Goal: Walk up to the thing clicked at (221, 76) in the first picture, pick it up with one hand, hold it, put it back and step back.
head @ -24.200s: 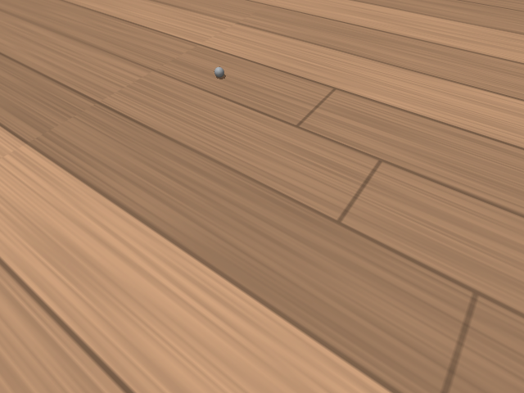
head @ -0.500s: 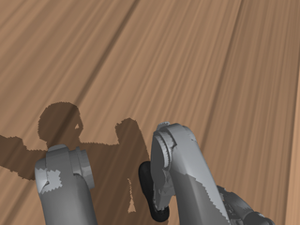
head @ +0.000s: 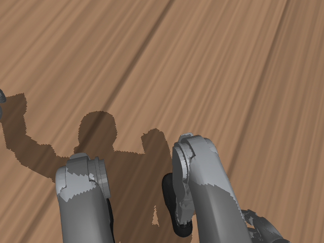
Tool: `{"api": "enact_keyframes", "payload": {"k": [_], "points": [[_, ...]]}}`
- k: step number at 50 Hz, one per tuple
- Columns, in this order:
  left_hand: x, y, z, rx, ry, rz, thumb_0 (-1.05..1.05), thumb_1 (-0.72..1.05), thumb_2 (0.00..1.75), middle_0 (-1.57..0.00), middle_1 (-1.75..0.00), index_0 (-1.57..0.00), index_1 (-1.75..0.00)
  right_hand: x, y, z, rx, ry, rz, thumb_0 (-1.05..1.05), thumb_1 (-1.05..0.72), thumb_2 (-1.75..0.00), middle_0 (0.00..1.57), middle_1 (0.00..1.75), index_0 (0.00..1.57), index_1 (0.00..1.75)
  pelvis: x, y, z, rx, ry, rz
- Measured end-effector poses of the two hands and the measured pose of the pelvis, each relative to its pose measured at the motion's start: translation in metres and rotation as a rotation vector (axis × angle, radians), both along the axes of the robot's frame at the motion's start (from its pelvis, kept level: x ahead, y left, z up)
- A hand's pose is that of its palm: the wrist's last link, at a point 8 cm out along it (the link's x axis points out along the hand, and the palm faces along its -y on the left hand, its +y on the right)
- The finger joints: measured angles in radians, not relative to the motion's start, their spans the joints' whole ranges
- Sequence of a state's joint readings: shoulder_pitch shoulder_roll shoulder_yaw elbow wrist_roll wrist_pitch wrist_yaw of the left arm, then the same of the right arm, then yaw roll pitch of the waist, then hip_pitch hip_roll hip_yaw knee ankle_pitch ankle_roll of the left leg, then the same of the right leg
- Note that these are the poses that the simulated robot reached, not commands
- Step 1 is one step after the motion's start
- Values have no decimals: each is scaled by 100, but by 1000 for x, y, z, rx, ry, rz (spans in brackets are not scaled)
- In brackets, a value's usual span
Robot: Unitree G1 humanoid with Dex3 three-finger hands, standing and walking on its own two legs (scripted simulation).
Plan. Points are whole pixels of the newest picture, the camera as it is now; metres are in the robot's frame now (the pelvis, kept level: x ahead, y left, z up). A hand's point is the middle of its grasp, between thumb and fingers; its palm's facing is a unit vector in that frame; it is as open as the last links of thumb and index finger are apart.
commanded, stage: lift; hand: left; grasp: from above
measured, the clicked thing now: out of the picture +0.44 +0.37 -0.17
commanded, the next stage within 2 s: hold in 1.68 s
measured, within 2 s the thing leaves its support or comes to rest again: neither
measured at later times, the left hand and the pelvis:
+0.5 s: hand out of the picture +0.39 +0.36 -0.05, palm faces -0.47 -0.11 -0.88, open 8.9 cm; pelvis +0.00 +0.00 +0.07, yaw +3 degrees
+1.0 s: hand out of the picture +0.33 +0.32 +0.16, palm faces -0.44 -0.14 -0.89, open 9.0 cm; pelvis +0.01 +0.00 +0.24, yaw +6 degrees
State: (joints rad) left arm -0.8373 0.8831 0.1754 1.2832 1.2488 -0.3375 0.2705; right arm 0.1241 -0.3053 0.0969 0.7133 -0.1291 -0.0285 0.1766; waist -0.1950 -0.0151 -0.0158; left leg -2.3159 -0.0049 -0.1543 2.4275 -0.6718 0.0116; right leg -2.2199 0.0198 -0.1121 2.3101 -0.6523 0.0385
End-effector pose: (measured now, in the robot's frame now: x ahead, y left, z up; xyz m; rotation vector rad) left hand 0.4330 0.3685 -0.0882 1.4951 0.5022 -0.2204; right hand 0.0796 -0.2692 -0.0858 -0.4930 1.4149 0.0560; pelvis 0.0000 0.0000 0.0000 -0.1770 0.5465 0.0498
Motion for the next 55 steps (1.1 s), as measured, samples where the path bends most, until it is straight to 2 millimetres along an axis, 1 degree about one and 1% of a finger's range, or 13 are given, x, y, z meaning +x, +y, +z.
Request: {"api": "enact_keyframes", "payload": {"k": [7, 14, 20, 28, 33, 38, 43, 49, 55], "points": [[0, -1, 13, 2, 0, 13, -2, 3, 54, -68, -70, -80, -66, -5, 0, 9, -12, -9, -38, 0, -92, -90, 20, 30, 20, 30, -1, 1, 8, 1, 13, 5], [-11, -1, 34, -6, 30, 43, -2, 4, 54, -68, -69, -80, -65, -3, 2, 23, -6, -29, -86, 0, -93, -90, 20, 30, 20, 30, -2, 2, 27, 11, 38, 17], [-27, -3, 64, -9, 47, 38, -2, 3, 54, -69, -69, -80, -66, 6, 2, 39, 6, -58, -102, 0, -93, -90, 20, 30, 20, 30, -2, 1, 49, 27, 47, 25], [-45, -8, 116, -19, 22, 19, -3, 3, 57, -67, -70, -79, -68, 30, 4, 69, 18, -150, -100, 1, -93, -90, 20, 30, 20, 30, -5, 2, 82, 36, 40, 32], [-56, -13, 152, -25, 5, 19, -3, 4, 57, -66, -71, -77, -70, 45, 10, 96, 28, -210, -108, 1, -92, -90, 20, 30, 20, 30, -5, 3, 110, 44, 26, 37], [-68, -21, 193, -31, -1, 24, -3, 4, 58, -64, -72, -75, -72, 57, 17, 128, 40, -256, -118, 1, -92, -90, 20, 30, 20, 30, -3, 4, 144, 55, 5, 45], [-81, -30, 236, -41, 2, 28, -2, 5, 60, -63, -73, -74, -73, 65, 23, 164, 53, -296, -133, 1, -92, -90, 20, 30, 20, 30, 1, 4, 182, 69, -29, 53], [-96, -42, 293, -50, 0, 33, -2, 5, 60, -62, -74, -72, -75, 72, 28, 210, 68, -342, -155, 1, -91, -90, 20, 30, 20, 30, 8, 4, 230, 90, -87, 61], [-104, -50, 344, -47, 11, 40, -2, 5, 62, -61, -75, -72, -76, 75, 29, 257, 78, -386, -174, 1, -91, -90, 21, 30, 20, 30, 16, 4, 276, 111, -154, 66]]}}
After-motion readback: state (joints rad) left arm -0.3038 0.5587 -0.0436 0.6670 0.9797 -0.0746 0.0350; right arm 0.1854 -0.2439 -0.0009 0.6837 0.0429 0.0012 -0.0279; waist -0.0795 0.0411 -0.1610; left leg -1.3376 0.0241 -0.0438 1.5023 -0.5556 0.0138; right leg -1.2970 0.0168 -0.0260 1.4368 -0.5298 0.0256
